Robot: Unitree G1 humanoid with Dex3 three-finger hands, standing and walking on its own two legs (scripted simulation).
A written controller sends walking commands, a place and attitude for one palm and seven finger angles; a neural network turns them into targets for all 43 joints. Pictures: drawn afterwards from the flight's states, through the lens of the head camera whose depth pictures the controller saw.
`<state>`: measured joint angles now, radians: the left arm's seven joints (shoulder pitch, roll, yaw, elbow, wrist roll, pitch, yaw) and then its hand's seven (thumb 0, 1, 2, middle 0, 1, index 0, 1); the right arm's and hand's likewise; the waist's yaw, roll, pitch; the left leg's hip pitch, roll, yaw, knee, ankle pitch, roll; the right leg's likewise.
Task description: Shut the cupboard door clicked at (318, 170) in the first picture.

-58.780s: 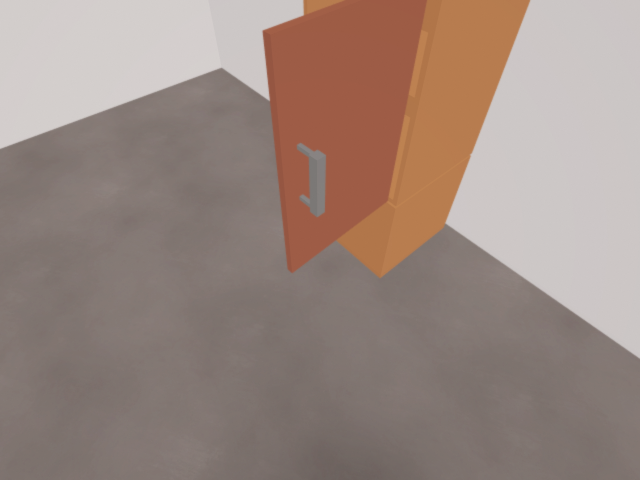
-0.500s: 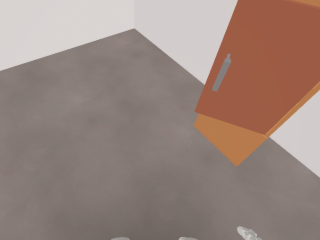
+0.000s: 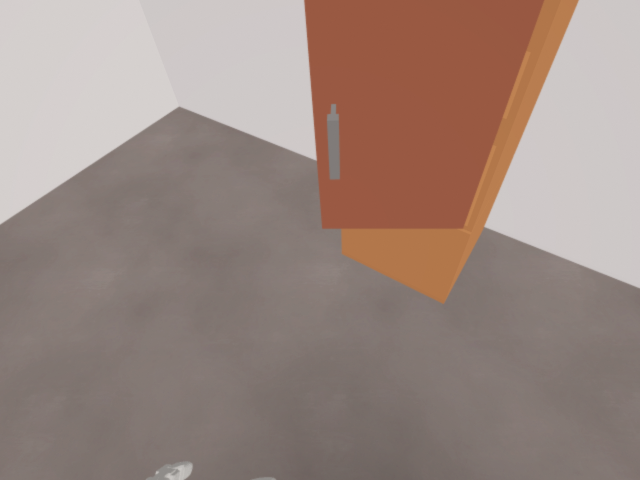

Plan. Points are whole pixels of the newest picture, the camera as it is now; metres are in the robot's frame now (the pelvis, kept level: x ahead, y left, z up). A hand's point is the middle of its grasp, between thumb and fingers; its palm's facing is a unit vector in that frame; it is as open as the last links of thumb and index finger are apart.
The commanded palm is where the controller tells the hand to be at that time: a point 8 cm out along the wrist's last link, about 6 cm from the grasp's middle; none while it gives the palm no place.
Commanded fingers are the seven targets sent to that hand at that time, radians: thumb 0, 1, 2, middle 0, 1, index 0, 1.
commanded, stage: take the last steps up to it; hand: left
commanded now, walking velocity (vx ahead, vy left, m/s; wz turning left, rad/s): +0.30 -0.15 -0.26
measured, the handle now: (334, 142) +0.75 -0.01 -0.03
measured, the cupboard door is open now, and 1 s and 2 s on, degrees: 31 31 31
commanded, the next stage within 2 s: come to a stop and stand still in 0.76 s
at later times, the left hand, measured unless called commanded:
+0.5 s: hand (208, 463) +0.18 +0.19 -0.16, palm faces -0.11 -0.98 -0.16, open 7.4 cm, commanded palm none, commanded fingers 0.00 0.90 0.90 -0.20 -0.30 -0.20 -0.30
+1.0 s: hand (312, 351) +0.35 +0.04 -0.17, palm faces -0.10 -0.97 -0.20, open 7.2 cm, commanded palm none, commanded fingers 0.00 0.90 0.90 -0.20 -0.30 -0.20 -0.30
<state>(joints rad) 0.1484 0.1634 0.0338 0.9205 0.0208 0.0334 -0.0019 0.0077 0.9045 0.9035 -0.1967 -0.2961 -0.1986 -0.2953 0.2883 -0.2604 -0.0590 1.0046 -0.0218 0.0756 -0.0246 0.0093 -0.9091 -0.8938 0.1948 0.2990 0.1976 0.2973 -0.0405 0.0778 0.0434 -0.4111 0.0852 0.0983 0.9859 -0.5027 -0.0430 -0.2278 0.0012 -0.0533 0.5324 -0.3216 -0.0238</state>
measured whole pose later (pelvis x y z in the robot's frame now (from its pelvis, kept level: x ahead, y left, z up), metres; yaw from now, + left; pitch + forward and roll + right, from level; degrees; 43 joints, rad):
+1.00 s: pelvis +0.27 -0.13 +0.00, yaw -8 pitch +1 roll -1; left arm 0.19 0.16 0.03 1.05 0.02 -0.03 0.03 0.00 0.93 0.90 -0.20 -0.30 -0.20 -0.30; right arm 0.19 -0.18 -0.03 1.01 -0.02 0.01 -0.03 0.01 -0.91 -0.89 0.19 0.30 0.19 0.30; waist 0.00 0.03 0.05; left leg -0.41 0.07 0.08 0.77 -0.36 -0.04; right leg -0.23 0.03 -0.15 0.44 -0.24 -0.07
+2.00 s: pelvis +0.21 -0.02 +0.00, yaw -8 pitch -2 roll -2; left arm 0.36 0.17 0.02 0.94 0.03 0.04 0.03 0.01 0.90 0.90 -0.20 -0.30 -0.20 -0.30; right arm 0.26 -0.19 -0.02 0.94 -0.02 0.06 0.00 0.01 -0.92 -0.89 0.20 0.30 0.20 0.30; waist 0.01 0.04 0.02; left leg -0.31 -0.10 0.04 0.51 -0.21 0.11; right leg -0.27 -0.02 0.02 0.53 -0.32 -0.01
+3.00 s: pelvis +0.17 +0.16 +0.02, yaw -9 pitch +0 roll -7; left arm 0.30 0.19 0.10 0.97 0.00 0.06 0.01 0.01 0.91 0.90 -0.20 -0.30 -0.20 -0.30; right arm 0.39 -0.10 -0.03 1.11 -0.01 0.04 -0.09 0.01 -0.91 -0.89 0.20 0.30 0.20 0.30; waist -0.01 0.01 0.05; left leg -0.15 -0.09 0.06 0.28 -0.13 -0.15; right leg -0.25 0.05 -0.04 0.62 -0.46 -0.01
